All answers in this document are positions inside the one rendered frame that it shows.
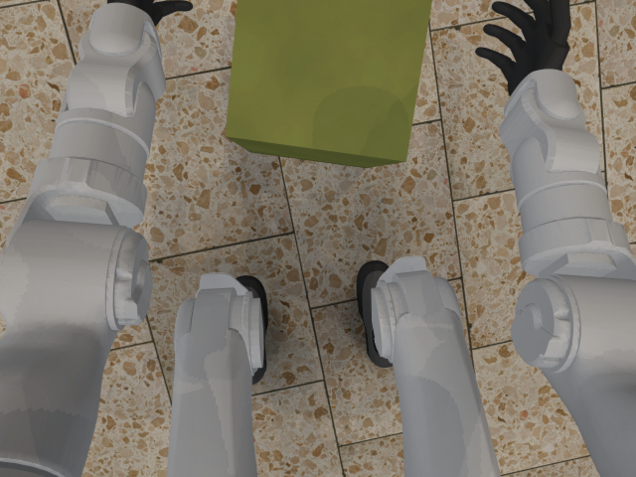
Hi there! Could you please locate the right robot shin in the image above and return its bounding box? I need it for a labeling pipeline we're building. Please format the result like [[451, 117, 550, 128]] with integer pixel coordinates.
[[375, 255, 462, 359]]

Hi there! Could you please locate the left robot forearm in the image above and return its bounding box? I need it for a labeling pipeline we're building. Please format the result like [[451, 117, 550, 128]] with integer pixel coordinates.
[[0, 3, 166, 319]]

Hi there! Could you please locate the left robot shin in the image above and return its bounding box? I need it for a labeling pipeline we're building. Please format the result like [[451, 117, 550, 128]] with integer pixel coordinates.
[[174, 272, 258, 372]]

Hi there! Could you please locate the left robot upper arm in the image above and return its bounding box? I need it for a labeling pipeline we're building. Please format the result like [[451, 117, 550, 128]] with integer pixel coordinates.
[[0, 219, 153, 477]]

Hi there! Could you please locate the right robot forearm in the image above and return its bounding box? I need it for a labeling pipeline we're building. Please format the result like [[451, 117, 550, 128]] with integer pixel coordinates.
[[499, 69, 636, 280]]

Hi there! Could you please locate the right robot hand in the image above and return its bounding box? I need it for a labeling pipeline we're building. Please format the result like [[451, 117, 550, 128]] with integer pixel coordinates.
[[475, 0, 571, 96]]

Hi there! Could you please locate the robot shin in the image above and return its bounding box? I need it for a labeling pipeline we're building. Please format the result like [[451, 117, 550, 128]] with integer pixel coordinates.
[[375, 255, 462, 359], [174, 272, 258, 372]]

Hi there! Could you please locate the left robot hand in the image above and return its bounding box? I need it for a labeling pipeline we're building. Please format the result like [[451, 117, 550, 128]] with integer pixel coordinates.
[[107, 0, 193, 27]]

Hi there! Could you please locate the carton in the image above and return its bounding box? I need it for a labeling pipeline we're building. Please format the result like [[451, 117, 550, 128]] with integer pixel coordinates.
[[226, 0, 432, 168]]

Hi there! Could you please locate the right robot upper arm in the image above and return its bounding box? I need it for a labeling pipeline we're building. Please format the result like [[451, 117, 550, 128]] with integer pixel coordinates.
[[510, 273, 636, 477]]

